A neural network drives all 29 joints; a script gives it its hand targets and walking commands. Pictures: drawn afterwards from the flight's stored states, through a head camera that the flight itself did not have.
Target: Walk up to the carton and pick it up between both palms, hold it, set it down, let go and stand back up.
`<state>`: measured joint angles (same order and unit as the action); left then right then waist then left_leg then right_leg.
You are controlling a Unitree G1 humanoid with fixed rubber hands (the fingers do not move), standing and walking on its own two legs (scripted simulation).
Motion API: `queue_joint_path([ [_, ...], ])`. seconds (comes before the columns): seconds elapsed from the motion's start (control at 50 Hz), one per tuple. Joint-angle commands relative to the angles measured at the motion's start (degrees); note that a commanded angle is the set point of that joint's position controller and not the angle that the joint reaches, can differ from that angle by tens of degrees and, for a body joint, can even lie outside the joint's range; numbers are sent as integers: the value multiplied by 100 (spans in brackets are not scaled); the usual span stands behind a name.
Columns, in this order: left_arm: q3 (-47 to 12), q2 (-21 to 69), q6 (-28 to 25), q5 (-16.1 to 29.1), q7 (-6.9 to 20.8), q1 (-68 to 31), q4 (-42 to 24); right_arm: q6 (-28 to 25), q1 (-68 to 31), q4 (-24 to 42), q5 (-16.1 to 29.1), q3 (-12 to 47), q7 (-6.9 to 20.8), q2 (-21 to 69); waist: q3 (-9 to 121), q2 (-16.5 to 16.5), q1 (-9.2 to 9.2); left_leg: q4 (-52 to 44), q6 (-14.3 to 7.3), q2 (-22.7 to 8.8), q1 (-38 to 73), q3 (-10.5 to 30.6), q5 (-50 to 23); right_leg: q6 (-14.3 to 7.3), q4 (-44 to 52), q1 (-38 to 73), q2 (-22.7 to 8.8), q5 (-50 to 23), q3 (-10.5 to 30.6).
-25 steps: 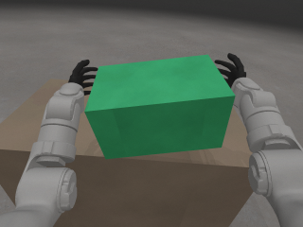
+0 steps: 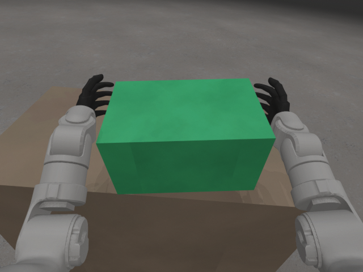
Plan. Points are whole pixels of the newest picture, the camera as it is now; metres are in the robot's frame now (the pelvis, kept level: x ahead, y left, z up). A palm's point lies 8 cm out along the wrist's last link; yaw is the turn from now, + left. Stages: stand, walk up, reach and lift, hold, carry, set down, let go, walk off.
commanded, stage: set down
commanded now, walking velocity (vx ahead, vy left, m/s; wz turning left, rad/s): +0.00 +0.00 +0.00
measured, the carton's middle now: (184, 135) +0.40 +0.01 +0.16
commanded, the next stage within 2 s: none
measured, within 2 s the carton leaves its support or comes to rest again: rests again in 1.96 s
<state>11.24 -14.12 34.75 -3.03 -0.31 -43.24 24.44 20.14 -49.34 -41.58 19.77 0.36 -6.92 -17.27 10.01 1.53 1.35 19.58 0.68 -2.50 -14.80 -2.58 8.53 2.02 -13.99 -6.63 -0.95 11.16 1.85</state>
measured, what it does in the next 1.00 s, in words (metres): stands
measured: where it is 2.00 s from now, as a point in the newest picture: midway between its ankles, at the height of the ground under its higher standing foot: outside the picture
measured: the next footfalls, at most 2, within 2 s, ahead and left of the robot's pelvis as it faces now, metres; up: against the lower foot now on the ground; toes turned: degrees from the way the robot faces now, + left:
none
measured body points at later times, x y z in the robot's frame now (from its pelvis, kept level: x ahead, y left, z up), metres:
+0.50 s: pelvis +0.00 +0.00 +0.00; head -0.04 +0.02 +0.45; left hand +0.41 +0.22 +0.18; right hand +0.42 -0.18 +0.22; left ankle +0.01 +0.12 -0.75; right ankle -0.05 -0.14 -0.75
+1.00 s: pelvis +0.00 +0.00 +0.00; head -0.02 +0.01 +0.45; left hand +0.42 +0.21 +0.16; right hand +0.43 -0.18 +0.20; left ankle +0.01 +0.12 -0.75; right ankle -0.05 -0.14 -0.75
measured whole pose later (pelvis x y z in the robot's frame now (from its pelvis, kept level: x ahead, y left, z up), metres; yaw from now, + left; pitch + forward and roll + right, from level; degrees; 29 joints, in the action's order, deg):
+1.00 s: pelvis +0.00 +0.00 +0.00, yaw +0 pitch +4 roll +0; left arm 13.3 -13.9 18.7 -3.7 -0.5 -45.3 45.1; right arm 8.6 -51.5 -53.5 12.4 -5.1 -5.6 -12.0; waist 8.5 1.6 1.6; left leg 18.3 0.9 -2.4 -14.1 -2.6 8.1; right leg 2.0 -13.9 -6.5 -1.0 11.4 1.8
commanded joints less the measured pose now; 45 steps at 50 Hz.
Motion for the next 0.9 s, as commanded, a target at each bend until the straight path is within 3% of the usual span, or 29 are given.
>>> queue_joint_path([
  [0.0,-1855,3286,-430,677,983,-4585,-1908,-414,-4762,2495,646,1517,574,3699,2650,-425,349,367,262,407,2829,139,-2939,132,-183,820,384,-3338,-295],
  [0.06,-1949,3448,-631,740,902,-4862,-1722,-573,-4963,2406,476,1412,662,3802,2867,-532,286,392,292,366,2901,137,-2843,81,-118,527,389,-2898,-363],
  [0.12,-1759,3434,-785,664,882,-4999,-1076,-649,-5008,1819,181,1165,750,3820,2583,-472,199,274,248,341,2734,131,-2427,60,0,159,369,-2258,-404],
  [0.2,-1191,3222,-895,344,992,-4911,-95,-652,-4720,781,-383,507,867,3634,1730,-292,235,-108,112,291,2416,81,-1478,48,176,-151,318,-1193,-442],
  [0.26,-1067,3196,-1079,295,1041,-5144,73,-759,-4684,515,-652,205,914,3620,1699,-302,291,-256,85,271,2356,45,-1284,50,193,-106,295,-1009,-465],
  [0.36,-1824,3602,-1741,783,882,-6091,-515,-1200,-5058,800,-758,364,876,4095,2936,-610,506,117,294,282,2820,111,-2306,66,-47,42,330,-2066,-548],
  [0.4,-1888,3656,-1888,783,842,-6158,-410,-1284,-5068,749,-760,475,842,4181,3061,-647,478,220,330,294,2931,142,-2570,82,-63,50,318,-2340,-558],
  [0.48,-1362,3361,-1821,379,930,-5637,444,-1164,-4526,36,-1012,171,804,3922,2198,-414,467,6,247,308,2696,93,-2078,151,60,59,270,-2080,-528],
  [0.56,-974,3112,-1781,129,1054,-5399,688,-1057,-4263,-239,-1110,71,830,3854,1767,-297,390,-189,170,307,2546,-6,-1806,207,53,244,221,-2050,-467],
  [0.74,-1649,3579,-2257,555,881,-5840,-59,-1529,-4846,1019,-894,817,724,4517,3446,-500,230,396,333,381,2667,15,-3228,265,-417,803,238,-4181,-422],
  [0.8,-1599,3559,-2250,503,898,-5734,298,-1528,-4858,1046,-965,748,719,4467,3289,-435,236,335,296,401,2506,-3,-2987,285,-421,834,206,-4194,-407],
  [0.88,-1109,3229,-2190,199,1010,-5492,953,-1340,-4360,230,-1203,323,770,4192,2373,-220,265,36,177,379,2281,-63,-2333,312,-274,702,145,-3534,-378],
])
